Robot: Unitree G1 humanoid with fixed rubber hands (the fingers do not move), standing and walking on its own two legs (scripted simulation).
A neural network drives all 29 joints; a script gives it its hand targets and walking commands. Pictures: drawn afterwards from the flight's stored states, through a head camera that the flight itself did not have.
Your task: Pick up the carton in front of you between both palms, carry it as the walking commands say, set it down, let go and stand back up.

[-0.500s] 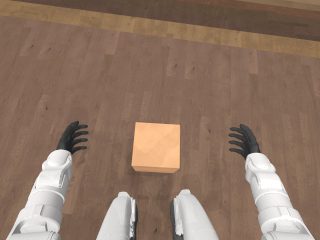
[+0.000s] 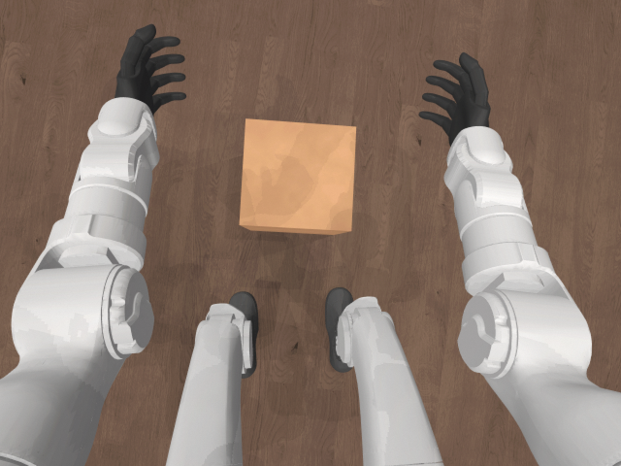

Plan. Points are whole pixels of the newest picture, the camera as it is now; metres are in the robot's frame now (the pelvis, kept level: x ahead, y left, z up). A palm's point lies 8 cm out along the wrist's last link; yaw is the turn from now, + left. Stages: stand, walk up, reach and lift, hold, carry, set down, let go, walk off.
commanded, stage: reach and lift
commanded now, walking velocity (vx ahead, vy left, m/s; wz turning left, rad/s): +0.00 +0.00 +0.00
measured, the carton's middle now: (296, 185) +0.48 -0.02 -0.50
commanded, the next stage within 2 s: none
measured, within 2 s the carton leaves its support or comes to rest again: leaves its support in 1.60 s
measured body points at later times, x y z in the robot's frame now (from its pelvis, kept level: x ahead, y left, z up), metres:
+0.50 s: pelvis -0.02 +0.00 -0.19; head +0.32 +0.00 +0.10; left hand +0.50 +0.18 -0.35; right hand +0.47 -0.22 -0.35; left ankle +0.09 +0.12 -0.59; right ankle +0.09 -0.12 -0.59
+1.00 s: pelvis -0.03 +0.00 -0.26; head +0.33 +0.00 +0.01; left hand +0.52 +0.17 -0.44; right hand +0.49 -0.20 -0.44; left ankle +0.09 +0.12 -0.59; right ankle +0.09 -0.12 -0.59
